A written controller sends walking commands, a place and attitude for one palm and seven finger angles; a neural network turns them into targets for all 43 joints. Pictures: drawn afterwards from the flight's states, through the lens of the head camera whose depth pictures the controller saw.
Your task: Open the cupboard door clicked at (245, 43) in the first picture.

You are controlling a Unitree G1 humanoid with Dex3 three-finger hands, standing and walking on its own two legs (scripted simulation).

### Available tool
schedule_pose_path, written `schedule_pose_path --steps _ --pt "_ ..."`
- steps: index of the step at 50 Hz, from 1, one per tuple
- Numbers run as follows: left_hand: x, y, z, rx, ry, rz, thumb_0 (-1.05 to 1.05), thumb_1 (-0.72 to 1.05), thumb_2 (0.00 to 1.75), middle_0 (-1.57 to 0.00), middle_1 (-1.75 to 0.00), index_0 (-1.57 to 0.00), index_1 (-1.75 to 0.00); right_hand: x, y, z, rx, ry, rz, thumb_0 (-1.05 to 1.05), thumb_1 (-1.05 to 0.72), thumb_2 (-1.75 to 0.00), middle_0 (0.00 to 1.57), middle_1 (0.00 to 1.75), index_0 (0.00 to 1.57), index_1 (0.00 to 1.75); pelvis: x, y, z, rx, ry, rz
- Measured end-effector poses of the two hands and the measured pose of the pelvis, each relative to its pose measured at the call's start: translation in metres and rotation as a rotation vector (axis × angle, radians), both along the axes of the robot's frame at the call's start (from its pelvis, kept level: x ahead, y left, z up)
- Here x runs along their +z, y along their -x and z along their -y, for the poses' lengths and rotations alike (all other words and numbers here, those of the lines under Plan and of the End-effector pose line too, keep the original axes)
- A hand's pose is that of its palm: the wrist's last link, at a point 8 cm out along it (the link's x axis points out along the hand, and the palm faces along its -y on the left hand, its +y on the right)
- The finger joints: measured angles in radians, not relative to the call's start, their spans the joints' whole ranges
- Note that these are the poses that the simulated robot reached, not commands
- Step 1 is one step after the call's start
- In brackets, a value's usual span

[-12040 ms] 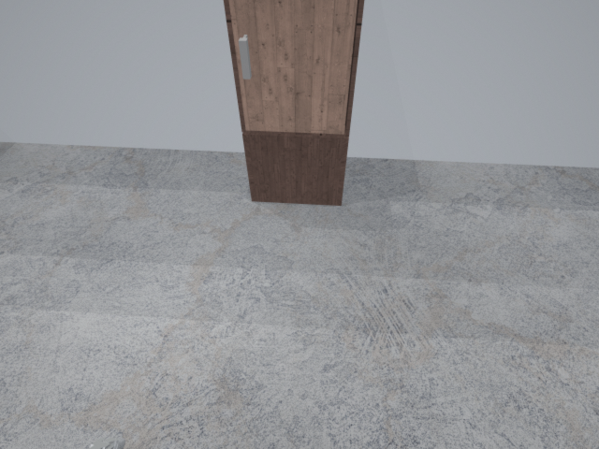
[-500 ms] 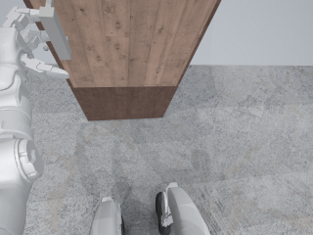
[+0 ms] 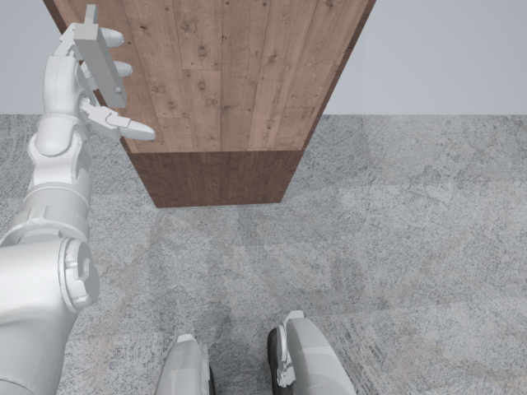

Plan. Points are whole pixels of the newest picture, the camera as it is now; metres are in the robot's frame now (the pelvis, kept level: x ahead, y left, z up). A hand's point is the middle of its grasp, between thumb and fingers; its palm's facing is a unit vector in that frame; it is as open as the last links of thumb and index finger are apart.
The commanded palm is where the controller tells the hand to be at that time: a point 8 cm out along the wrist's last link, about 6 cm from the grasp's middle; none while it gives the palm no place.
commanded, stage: slide the fingers in behind the handle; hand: left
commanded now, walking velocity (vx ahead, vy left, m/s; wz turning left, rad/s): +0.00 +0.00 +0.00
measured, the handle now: (105, 59) +0.59 +0.17 +0.06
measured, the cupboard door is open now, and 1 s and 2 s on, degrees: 0 0 23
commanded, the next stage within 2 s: close the thumb around the handle in 0.40 s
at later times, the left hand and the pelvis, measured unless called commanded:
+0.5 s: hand (121, 90) +0.54 +0.15 +0.06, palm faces -0.02 -1.00 -0.03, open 14.0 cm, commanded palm +0.52 +0.18 +0.06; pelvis +0.00 -0.01 +0.00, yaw +0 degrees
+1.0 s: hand (117, 92) +0.53 +0.16 +0.06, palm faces -0.03 -1.00 -0.02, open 7.7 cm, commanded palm +0.51 +0.19 +0.06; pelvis +0.00 +0.00 +0.00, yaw +0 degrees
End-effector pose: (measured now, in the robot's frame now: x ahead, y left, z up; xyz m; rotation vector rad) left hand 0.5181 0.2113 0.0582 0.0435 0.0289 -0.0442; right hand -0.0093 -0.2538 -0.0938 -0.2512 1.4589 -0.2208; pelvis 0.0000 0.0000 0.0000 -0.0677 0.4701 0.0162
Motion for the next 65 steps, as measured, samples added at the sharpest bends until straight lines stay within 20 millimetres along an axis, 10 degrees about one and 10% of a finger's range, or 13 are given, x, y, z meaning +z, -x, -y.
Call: schedule_pose_path --steps 30,54,65 --pt "0.001 0.002 0.006 0.025 0.012 -0.002 -0.01 -0.47 0.31 -0.31 -1.21 -0.29 -1.23 -0.001 -0.006 0.013 0.001 0.006 0.017 0.0 -0.91 -0.9 0.2 0.3 0.21 0.3 0.001 -0.001 0.008 -0.007 -0.014 0.003" --pt "0.004 0.008 0.001 0.018 0.022 0.007 0.01 0.63 0.78 -0.37 -1.32 -0.36 -1.33 -0.001 -0.004 0.005 -0.001 0.005 0.038 0.0 -0.91 -0.9 0.2 0.3 0.21 0.3 0.001 0.002 0.001 -0.01 -0.01 0.015" --pt "0.003 0.008 0.002 0.017 0.026 0.012 0.01 0.67 0.78 -0.36 -1.34 -0.34 -1.35 -0.002 0.002 0.004 -0.003 0.011 0.033 0.0 -0.91 -0.9 0.2 0.3 0.21 0.3 -0.001 0.005 0.0 -0.01 -0.009 0.014"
